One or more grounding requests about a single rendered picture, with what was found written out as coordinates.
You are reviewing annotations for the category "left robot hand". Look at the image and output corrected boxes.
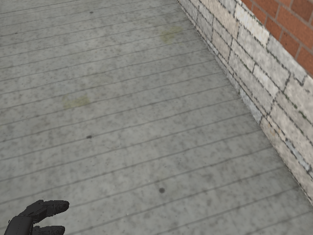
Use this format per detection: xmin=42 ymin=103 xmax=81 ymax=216
xmin=4 ymin=200 xmax=69 ymax=235

